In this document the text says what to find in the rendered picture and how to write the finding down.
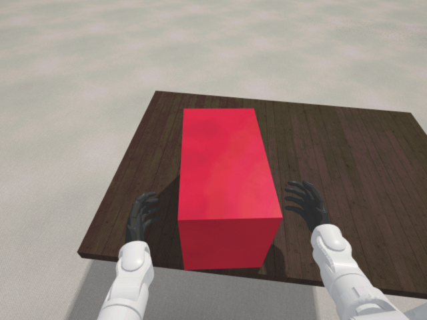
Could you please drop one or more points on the carton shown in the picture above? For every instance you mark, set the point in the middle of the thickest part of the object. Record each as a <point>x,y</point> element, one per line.
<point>228,212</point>

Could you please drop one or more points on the right robot hand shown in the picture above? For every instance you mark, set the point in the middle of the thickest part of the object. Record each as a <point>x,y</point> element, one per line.
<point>314,211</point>

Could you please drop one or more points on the robot right forearm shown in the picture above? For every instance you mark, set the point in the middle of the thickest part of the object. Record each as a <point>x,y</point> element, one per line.
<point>347,285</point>

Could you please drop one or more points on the left robot hand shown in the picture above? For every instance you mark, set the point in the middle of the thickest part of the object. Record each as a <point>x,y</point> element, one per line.
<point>136,225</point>

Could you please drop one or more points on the robot left forearm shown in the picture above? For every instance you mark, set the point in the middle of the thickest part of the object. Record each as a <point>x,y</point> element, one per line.
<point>128,295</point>

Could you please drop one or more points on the table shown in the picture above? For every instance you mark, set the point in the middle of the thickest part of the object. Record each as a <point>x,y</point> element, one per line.
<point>369,166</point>

